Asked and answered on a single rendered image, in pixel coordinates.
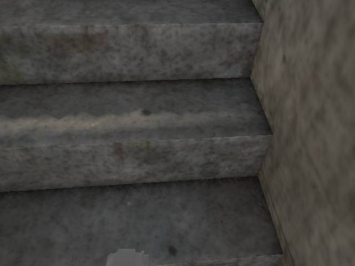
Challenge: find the robot left thigh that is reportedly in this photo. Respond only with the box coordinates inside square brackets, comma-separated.
[107, 249, 149, 266]

